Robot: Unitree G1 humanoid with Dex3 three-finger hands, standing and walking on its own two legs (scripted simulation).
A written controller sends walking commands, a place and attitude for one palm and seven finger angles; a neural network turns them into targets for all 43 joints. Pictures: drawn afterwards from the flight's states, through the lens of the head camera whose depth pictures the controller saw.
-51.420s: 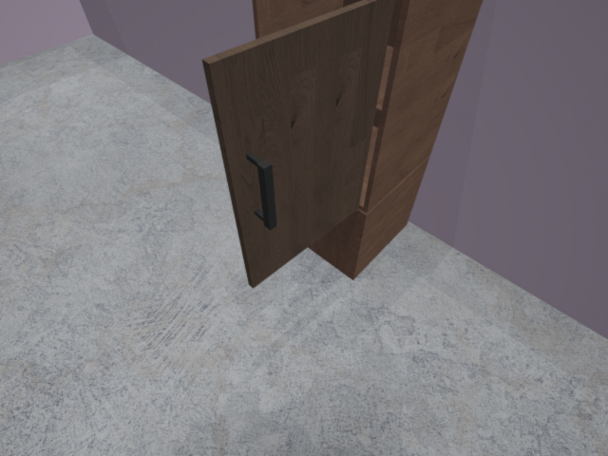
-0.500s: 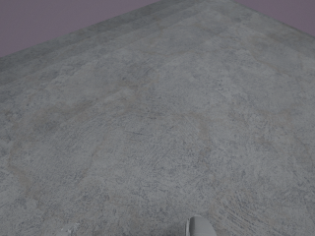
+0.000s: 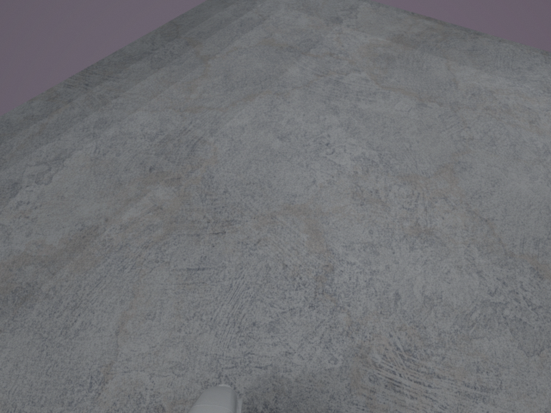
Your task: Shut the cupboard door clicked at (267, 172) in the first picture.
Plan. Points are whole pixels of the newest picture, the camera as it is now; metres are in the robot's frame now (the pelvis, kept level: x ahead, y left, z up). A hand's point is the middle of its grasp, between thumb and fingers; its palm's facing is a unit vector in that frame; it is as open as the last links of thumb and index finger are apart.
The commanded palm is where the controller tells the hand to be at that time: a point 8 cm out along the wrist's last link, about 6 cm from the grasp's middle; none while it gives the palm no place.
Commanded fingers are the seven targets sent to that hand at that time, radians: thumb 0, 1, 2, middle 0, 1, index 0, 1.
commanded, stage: turn to face it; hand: left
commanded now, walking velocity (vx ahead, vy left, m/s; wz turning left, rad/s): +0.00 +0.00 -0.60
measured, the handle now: out of the picture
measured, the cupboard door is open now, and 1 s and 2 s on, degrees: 30 30 30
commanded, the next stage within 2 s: none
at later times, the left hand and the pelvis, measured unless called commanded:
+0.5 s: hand (165, 362) +0.20 +0.21 -0.16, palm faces -0.31 -0.92 -0.26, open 7.4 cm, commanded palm none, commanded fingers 0.00 0.90 0.90 -0.20 -0.30 -0.20 -0.30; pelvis +0.03 +0.03 +0.00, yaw -19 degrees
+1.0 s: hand (192, 356) +0.22 +0.17 -0.18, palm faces -0.52 -0.83 -0.20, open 7.4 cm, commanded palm none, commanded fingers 0.00 0.90 0.90 -0.20 -0.30 -0.20 -0.30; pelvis +0.05 +0.04 -0.01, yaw -36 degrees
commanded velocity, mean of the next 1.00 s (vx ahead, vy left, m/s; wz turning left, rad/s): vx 0.00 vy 0.00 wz -0.60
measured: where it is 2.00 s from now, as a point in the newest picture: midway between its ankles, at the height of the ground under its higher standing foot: outside the picture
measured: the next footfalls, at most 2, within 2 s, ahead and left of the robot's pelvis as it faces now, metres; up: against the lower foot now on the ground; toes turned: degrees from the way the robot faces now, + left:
left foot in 0.14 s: +0.08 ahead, +0.16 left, +0.00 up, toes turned -6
right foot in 0.54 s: +0.02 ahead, -0.10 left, +0.00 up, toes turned -25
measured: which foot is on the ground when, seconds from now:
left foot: up 0.00-0.12, down 0.14-0.54, up 0.56-0.92, down 0.94-1.00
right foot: down 0.00-0.14, up 0.16-0.52, down 0.54-0.94, up 0.96-1.00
